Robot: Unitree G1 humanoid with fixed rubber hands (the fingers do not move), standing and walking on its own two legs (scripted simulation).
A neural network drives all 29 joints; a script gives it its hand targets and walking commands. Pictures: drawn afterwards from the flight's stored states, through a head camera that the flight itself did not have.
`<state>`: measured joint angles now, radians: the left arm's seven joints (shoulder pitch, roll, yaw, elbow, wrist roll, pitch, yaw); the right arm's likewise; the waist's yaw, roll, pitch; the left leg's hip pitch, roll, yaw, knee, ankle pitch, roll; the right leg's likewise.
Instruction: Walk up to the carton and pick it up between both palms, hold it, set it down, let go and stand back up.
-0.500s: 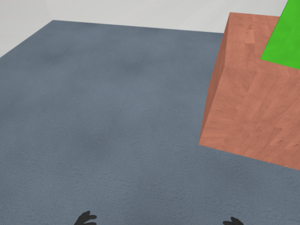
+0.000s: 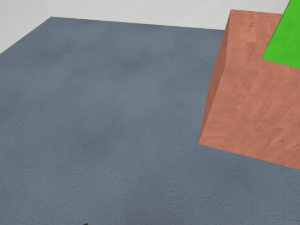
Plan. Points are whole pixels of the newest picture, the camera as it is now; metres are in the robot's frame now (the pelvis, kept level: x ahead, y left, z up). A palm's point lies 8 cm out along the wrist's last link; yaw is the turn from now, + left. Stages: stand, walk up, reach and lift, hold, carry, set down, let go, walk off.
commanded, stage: stand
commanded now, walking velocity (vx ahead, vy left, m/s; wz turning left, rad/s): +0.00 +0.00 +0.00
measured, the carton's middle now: out of the picture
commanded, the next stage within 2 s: walk up in 0.70 s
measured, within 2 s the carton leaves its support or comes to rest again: neither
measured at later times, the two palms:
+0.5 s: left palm out of the picture +0.04 +0.23 -0.13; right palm out of the picture +0.05 -0.23 -0.13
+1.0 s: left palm out of the picture +0.00 +0.23 -0.13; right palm out of the picture -0.01 -0.23 -0.13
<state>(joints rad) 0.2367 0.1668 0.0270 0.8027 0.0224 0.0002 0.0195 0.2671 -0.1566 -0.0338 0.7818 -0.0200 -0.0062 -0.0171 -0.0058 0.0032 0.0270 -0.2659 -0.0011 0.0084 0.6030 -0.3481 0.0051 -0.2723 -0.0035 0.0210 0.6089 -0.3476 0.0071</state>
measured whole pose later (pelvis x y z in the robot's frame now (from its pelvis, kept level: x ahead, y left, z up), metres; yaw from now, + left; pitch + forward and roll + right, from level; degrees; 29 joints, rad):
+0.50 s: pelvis +0.01 +0.00 +0.01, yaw +0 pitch -2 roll +0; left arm 0.27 0.17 0.04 0.98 0.01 0.00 0.04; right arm 0.27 -0.16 -0.05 0.93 -0.01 0.00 -0.04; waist 0.01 0.00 0.04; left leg -0.16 0.00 0.01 0.51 -0.31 0.00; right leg -0.17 0.00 0.02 0.51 -0.31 0.01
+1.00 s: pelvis -0.01 -0.01 +0.01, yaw -4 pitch -2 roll +1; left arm 0.32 0.17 0.05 1.02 0.03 0.02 0.01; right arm 0.31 -0.13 -0.05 1.01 -0.06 -0.03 -0.07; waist 0.02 -0.02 0.04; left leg -0.17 0.01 0.08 0.48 -0.29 0.02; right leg -0.30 0.00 0.03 0.73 -0.40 0.01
